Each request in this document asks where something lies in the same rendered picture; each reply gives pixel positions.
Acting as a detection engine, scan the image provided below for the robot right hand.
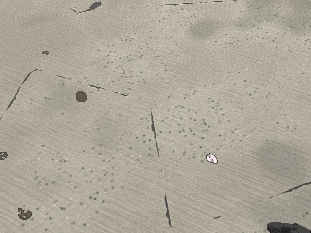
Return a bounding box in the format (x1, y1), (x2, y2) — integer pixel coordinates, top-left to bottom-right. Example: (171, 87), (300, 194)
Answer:
(267, 222), (311, 233)

